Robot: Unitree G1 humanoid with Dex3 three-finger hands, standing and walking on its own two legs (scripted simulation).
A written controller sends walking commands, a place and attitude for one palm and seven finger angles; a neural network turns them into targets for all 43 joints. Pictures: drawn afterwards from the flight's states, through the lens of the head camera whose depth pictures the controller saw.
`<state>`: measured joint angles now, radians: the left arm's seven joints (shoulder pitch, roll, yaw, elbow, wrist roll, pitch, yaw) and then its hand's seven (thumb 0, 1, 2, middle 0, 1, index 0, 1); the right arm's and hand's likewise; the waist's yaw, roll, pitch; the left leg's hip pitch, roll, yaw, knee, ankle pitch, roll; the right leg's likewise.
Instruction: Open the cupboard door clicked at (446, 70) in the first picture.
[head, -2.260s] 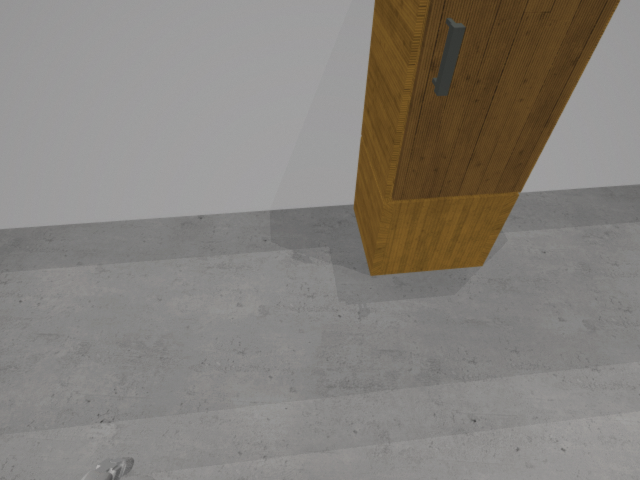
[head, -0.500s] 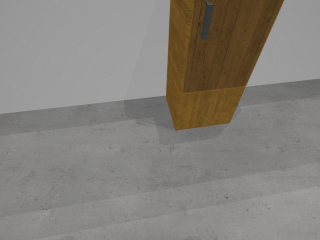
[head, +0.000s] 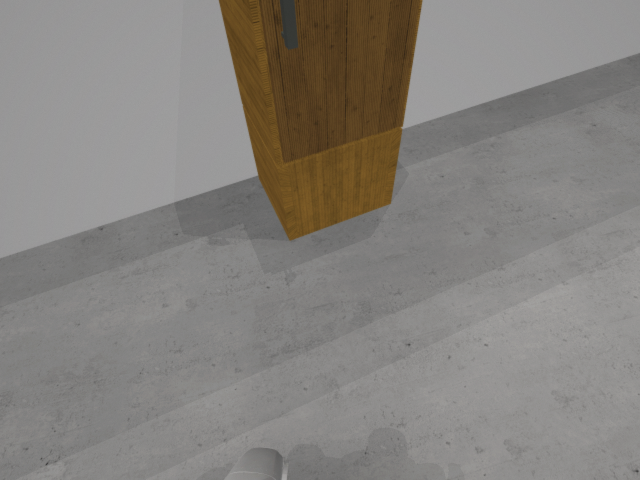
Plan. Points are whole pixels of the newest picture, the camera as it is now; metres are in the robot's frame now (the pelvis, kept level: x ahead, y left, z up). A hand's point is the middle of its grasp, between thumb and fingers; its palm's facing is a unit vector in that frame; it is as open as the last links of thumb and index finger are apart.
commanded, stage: walk to a spot facing it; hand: left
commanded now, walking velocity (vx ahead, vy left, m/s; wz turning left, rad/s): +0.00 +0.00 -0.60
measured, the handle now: (284, 8) +1.01 +0.17 +0.11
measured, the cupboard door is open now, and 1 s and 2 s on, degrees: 0 0 0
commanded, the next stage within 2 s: none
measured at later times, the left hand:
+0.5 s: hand out of the picture +0.09 +0.29 -0.17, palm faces -0.22 -0.95 -0.21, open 7.4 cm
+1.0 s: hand (254, 454) +0.17 +0.12 -0.15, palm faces -0.56 -0.79 -0.23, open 7.4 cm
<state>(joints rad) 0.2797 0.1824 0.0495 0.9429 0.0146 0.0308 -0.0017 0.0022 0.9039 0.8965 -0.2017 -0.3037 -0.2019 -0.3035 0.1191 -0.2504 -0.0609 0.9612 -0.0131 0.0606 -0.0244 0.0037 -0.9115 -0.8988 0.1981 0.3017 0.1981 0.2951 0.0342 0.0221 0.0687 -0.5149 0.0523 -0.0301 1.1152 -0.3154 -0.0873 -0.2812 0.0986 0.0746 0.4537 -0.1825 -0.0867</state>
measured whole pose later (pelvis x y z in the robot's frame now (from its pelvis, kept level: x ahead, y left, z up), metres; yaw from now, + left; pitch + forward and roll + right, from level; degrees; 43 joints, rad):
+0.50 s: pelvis -0.03 +0.09 +0.00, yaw -18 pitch +0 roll -2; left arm 0.24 0.30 0.11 0.92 0.04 0.08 -0.04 0.00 0.91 0.90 -0.20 -0.30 -0.20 -0.30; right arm 0.21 -0.18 -0.01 0.91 -0.01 0.02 -0.03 0.00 -0.91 -0.90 0.20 0.30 0.20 0.30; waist 0.03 -0.05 0.03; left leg -0.20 0.04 0.10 0.46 -0.26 0.04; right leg -0.56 0.04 0.07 1.22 -0.33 0.08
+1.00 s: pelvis -0.01 +0.02 +0.00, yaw -37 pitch +0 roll +0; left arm 0.23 0.19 0.05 0.93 0.02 -0.02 -0.02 0.00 0.91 0.90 -0.20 -0.30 -0.20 -0.30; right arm 0.32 -0.26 -0.06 1.02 -0.03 0.04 0.02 0.01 -0.91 -0.90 0.20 0.30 0.20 0.29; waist -0.02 0.04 0.00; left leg -0.48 0.14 0.10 1.09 -0.38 -0.07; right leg -0.13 0.01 -0.04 0.47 -0.34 -0.03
